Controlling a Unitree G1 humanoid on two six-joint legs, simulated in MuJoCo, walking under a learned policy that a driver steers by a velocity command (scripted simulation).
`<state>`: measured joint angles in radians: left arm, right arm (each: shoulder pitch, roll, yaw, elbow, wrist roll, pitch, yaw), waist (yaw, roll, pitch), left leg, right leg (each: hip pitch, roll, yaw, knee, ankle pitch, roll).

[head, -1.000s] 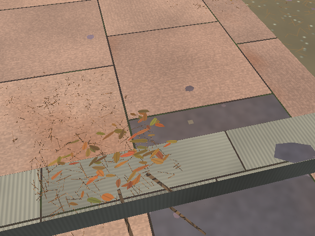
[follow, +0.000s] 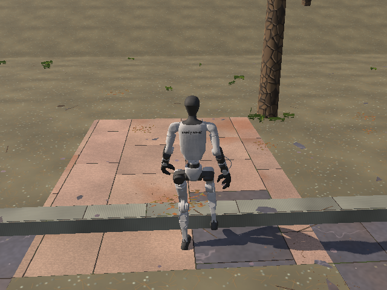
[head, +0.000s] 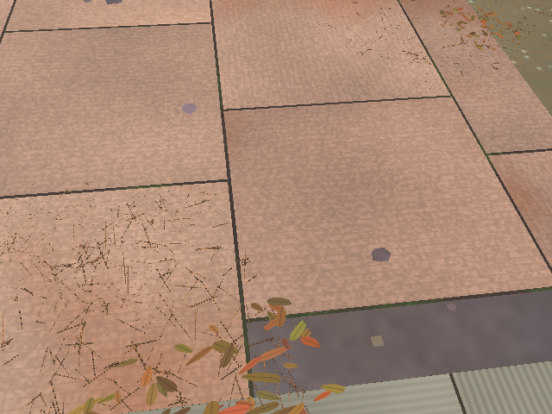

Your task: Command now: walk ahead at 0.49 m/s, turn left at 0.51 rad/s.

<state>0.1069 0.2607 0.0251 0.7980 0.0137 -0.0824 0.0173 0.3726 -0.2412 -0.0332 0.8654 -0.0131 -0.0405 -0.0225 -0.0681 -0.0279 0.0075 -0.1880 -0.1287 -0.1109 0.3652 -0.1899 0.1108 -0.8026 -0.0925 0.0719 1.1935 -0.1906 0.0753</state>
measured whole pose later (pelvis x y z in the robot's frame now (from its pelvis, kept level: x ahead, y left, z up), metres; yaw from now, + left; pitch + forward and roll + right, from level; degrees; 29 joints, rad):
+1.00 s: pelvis +0.57 -0.01 +0.12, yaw +35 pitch +0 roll +1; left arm 0.23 0.27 0.06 0.74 -0.03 -0.13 0.01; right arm 0.26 -0.28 -0.10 0.69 0.02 -0.05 0.04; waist -0.01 0.00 0.04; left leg -0.31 -0.13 0.04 0.50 -0.20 0.14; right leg -0.39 -0.04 0.03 1.29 -0.36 -0.03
